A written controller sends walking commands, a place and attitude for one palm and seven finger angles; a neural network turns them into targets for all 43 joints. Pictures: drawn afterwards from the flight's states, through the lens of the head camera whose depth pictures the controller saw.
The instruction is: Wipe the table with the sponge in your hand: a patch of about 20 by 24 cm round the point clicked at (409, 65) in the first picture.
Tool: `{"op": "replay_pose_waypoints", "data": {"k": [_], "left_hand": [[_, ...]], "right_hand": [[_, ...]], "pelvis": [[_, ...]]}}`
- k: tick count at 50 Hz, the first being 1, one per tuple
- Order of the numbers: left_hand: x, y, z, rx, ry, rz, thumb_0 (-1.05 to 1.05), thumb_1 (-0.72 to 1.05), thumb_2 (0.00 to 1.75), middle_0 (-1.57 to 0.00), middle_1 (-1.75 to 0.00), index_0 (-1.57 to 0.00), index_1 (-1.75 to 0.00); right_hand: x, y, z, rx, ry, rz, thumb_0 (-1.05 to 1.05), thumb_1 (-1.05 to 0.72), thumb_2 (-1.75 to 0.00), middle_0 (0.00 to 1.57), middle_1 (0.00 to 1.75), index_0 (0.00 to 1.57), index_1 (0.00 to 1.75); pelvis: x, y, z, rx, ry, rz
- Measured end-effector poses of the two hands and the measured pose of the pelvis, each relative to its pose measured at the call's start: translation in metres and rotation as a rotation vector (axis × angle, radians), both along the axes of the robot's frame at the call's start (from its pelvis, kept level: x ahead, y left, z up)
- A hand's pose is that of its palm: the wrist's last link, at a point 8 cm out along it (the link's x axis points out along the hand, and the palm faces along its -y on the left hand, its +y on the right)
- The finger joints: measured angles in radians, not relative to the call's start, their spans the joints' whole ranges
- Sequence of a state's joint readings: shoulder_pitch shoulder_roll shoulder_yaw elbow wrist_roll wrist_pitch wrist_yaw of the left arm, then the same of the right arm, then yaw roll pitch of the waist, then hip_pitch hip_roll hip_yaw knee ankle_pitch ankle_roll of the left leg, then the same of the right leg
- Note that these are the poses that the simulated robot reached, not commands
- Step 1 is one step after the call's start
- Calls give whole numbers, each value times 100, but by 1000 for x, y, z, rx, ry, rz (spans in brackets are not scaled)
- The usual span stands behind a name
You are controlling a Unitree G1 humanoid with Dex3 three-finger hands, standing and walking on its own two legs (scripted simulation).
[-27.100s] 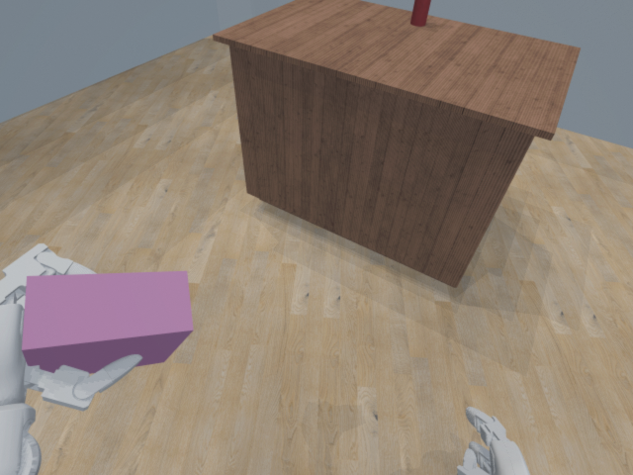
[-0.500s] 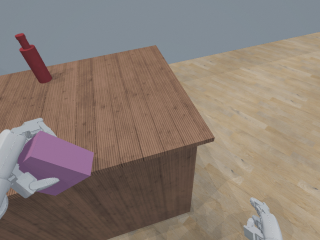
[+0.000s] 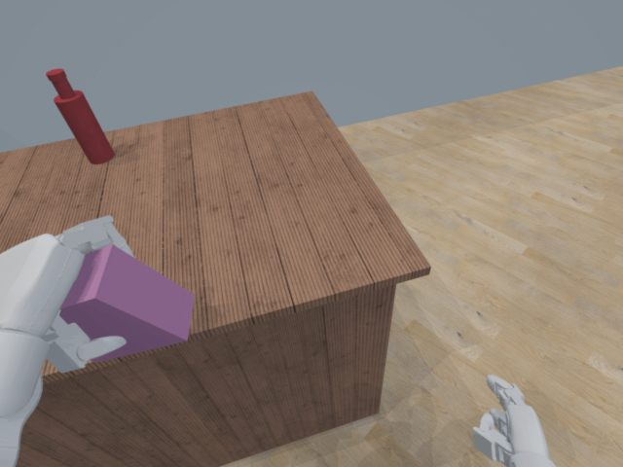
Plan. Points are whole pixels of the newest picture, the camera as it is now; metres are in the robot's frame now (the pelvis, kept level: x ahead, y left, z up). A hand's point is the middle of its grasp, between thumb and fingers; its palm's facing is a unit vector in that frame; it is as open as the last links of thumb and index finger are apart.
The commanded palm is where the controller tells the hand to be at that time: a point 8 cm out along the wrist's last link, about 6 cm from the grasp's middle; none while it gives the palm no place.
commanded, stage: turn the palm down, sponge in hand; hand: left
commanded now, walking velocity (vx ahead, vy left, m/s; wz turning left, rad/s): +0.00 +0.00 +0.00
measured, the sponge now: (118, 317) +0.22 +0.25 +0.13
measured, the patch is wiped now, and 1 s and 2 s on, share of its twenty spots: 0.00 0.00 0.00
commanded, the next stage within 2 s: move the sponge above the wiping area in 1.00 s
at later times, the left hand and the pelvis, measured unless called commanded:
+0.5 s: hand (45, 263) +0.23 +0.30 +0.21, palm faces +0.25 -0.07 -0.96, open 10.0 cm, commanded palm +0.17 +0.30 +0.27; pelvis -0.02 +0.02 +0.01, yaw +0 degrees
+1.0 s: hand (44, 245) +0.24 +0.30 +0.22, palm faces +0.27 -0.03 -0.96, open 10.0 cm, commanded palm +0.19 +0.29 +0.27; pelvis +0.00 +0.01 +0.01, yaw +0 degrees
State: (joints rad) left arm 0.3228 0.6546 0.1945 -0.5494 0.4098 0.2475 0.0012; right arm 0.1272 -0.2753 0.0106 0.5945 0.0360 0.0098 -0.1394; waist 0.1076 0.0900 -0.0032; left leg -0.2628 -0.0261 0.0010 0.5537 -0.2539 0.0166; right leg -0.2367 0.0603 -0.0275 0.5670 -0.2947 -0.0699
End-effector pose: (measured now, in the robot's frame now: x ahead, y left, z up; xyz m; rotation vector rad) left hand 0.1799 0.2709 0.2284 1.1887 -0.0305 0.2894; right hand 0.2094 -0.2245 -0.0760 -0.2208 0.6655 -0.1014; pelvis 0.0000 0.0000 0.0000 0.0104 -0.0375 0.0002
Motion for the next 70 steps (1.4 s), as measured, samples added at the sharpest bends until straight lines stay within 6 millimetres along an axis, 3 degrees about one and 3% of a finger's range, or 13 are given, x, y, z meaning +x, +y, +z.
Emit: {"op": "replay_pose_waypoints", "data": {"k": [3, 7, 11, 14, 19, 23, 28, 33, 40, 45, 50, 60, 70], "left_hand": [[0, 5, 16, 57, -64, 21, 0, -49, 103, -75, -134, -75, -134], [1, 30, 33, 82, -90, 161, 0, -49, 103, -75, -134, -75, -134], [1, 49, 31, 78, -17, 259, 0, -49, 103, -75, -134, -75, -135], [3, 46, 17, 76, 66, 246, 0, -49, 103, -75, -134, -75, -135], [8, 22, 5, 153, 129, 119, 0, -49, 103, -75, -134, -75, -135], [11, 18, 22, 242, 57, 89, 0, -49, 103, -75, -134, -75, -134], [12, 40, 45, 243, -24, 211, 0, -49, 103, -75, -134, -75, -134], [12, 46, 34, 192, 26, 272, 0, -49, 103, -75, -134, -75, -135], [17, 15, 2, 214, 144, 144, 0, -49, 103, -75, -134, -75, -135], [23, 16, 22, 304, 77, 153, 0, -49, 103, -75, -134, -75, -134], [26, 26, 43, 258, 10, 241, 0, -49, 103, -75, -134, -75, -134], [31, -3, 4, 233, 163, 151, 0, -49, 103, -75, -134, -75, -135], [31, 30, 29, 302, 117, 305, 0, -49, 103, -75, -134, -75, -134]], "right_hand": [[5, 14, 5, 25, -16, 22, 2, -91, -90, 20, 30, 20, 30], [10, 31, 9, 64, -28, 50, 1, -91, -90, 20, 30, 20, 30], [14, 42, 13, 80, -39, 73, 1, -91, -90, 20, 30, 20, 30], [17, 48, 16, 73, -47, 92, 1, -91, -90, 20, 30, 20, 30], [24, 57, 19, 48, -46, 128, 2, -91, -90, 20, 30, 20, 30], [28, 64, 21, 57, -39, 148, 2, -91, -90, 20, 30, 20, 30], [31, 69, 21, 88, -22, 162, 2, -91, -90, 20, 30, 20, 30], [33, 67, 20, 100, -18, 164, 2, -91, -90, 20, 30, 20, 30], [37, 60, 18, 73, -15, 166, 2, -91, -90, 20, 30, 20, 30], [38, 55, 17, 77, -2, 170, 2, -91, -90, 20, 30, 20, 30], [40, 49, 17, 102, -3, 156, 2, -91, -90, 20, 30, 20, 30], [40, 29, 16, 86, -17, 128, 1, -91, -90, 20, 30, 20, 30], [32, 10, 8, 80, 21, 105, 2, -91, -90, 20, 30, 20, 30]], "pelvis": [[-3, 4, 2, -3, -15, -2], [-8, 10, 4, -5, -31, -4], [-12, 15, 7, -4, -34, 1], [-15, 19, 8, -4, -37, 7], [-18, 23, 9, -3, -47, 5], [-17, 24, 9, -3, -53, -3], [-14, 23, 11, -5, -47, -3], [-13, 23, 11, -5, -38, 6], [-10, 20, 11, 0, -42, 5], [-6, 13, 11, 1, -48, 1], [-3, 8, 12, 1, -42, 3], [-1, 0, 10, 9, -32, -2], [1, -11, 9, 9, -38, -3]]}}
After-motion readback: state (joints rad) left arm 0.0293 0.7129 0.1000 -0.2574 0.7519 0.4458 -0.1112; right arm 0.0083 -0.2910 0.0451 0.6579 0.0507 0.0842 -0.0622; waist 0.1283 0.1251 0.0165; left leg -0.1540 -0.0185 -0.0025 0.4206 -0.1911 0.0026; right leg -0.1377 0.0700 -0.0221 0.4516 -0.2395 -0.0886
